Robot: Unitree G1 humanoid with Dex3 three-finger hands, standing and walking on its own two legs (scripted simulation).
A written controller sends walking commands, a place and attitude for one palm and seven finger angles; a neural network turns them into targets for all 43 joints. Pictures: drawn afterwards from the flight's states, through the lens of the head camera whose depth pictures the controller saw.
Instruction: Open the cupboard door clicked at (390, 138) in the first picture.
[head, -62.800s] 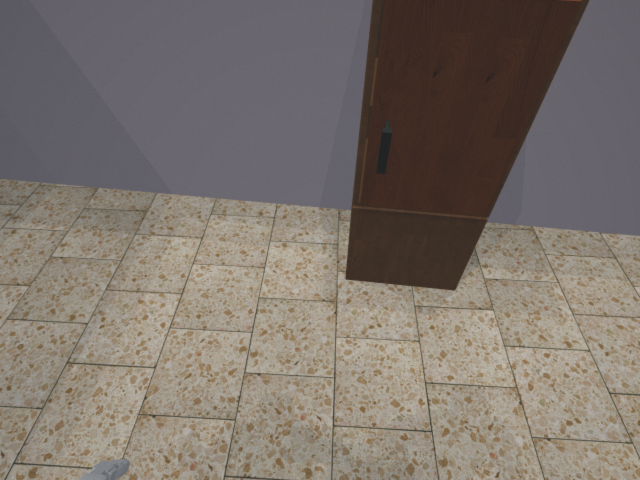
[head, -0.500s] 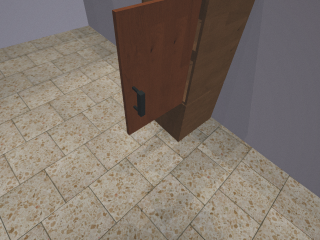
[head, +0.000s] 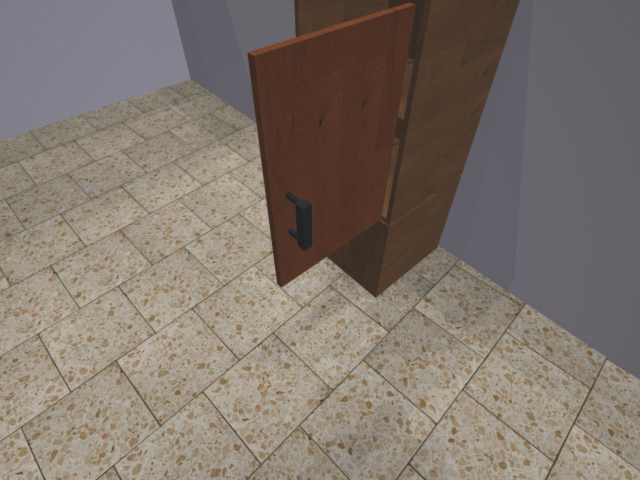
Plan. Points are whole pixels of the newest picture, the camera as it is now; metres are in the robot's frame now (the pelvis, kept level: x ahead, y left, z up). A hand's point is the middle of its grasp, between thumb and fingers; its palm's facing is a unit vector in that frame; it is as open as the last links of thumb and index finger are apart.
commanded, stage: let the arm hang, fingers relaxed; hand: left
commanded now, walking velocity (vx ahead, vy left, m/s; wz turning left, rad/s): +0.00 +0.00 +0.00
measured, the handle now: (297, 220) +0.65 +0.09 -0.11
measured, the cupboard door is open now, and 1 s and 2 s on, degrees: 90 90 90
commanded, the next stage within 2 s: look to check the result in 0.26 s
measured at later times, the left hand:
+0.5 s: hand out of the picture +0.07 +0.20 -0.17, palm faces +0.01 -0.97 -0.24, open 7.4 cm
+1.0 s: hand out of the picture +0.11 +0.19 -0.16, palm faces -0.01 -0.97 -0.25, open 7.4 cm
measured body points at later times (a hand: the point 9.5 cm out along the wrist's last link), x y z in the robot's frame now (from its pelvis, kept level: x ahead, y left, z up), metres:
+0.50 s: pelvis +0.04 +0.00 +0.00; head +0.06 +0.00 +0.45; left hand +0.07 +0.25 -0.15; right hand +0.07 -0.25 -0.15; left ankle +0.04 +0.08 -0.74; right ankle +0.05 -0.08 -0.74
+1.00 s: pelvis +0.07 -0.01 +0.01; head +0.08 -0.02 +0.45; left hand +0.11 +0.24 -0.14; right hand +0.09 -0.26 -0.15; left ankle +0.04 +0.08 -0.74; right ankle +0.05 -0.08 -0.74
